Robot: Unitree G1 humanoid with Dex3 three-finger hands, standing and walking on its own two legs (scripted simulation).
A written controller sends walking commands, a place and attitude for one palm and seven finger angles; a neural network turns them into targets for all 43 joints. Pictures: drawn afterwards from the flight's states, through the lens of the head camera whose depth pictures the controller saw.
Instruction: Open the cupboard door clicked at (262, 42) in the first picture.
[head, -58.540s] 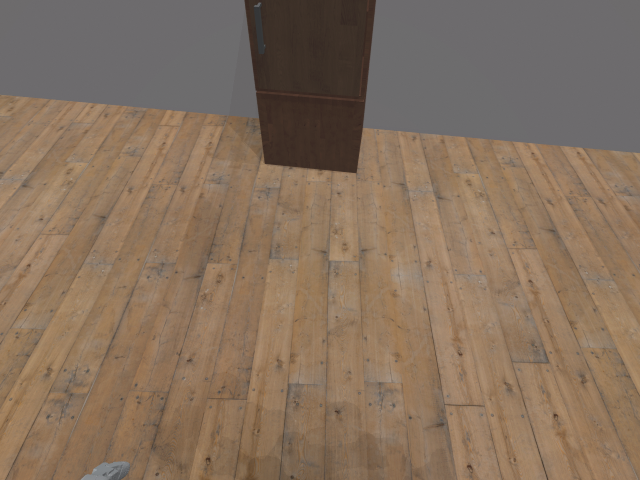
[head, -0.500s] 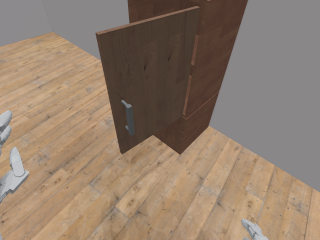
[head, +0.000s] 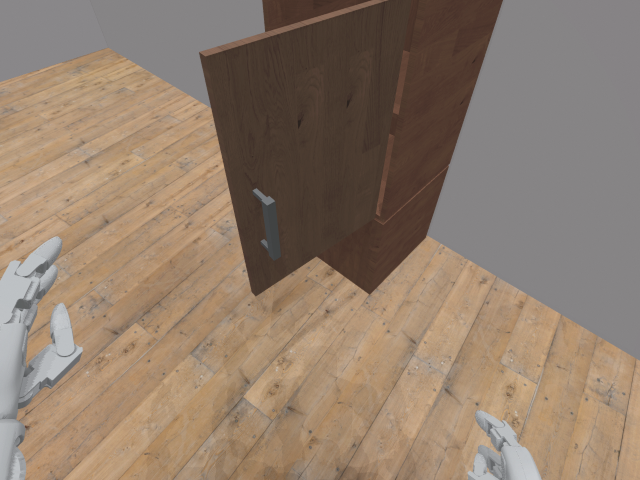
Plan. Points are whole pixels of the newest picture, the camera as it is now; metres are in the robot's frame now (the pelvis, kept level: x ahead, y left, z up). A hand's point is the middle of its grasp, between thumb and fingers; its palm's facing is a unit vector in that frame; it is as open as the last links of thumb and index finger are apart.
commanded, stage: let the arm hang, fingers relaxed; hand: left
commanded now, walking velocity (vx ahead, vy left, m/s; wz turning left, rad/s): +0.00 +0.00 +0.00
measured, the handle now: (266, 225) +0.59 +0.15 -0.10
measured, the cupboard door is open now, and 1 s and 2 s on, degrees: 83 83 83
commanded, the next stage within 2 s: look to check the result in 1.06 s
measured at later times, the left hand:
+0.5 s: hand out of the picture -0.04 +0.20 -0.17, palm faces +0.01 -0.97 -0.25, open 7.3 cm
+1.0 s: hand out of the picture +0.11 +0.21 -0.14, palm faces -0.02 -0.94 -0.33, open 7.4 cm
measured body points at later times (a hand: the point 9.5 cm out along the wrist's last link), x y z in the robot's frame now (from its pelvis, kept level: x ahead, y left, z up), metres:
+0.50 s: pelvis -0.01 -0.01 +0.00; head +0.03 -0.01 +0.45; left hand -0.04 +0.25 -0.15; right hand +0.00 -0.27 -0.15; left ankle +0.03 +0.10 -0.74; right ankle +0.00 -0.11 -0.74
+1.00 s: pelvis +0.01 -0.02 +0.01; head +0.02 -0.04 +0.46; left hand +0.11 +0.26 -0.12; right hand +0.09 -0.30 -0.14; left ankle +0.03 +0.10 -0.74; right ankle +0.00 -0.11 -0.74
